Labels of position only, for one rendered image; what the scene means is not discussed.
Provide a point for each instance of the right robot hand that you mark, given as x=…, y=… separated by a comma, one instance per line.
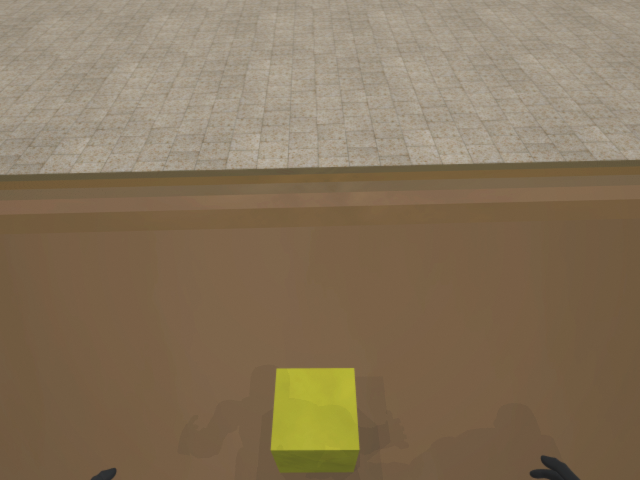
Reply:
x=559, y=470

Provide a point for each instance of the carton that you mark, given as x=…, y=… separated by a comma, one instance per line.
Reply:
x=315, y=424

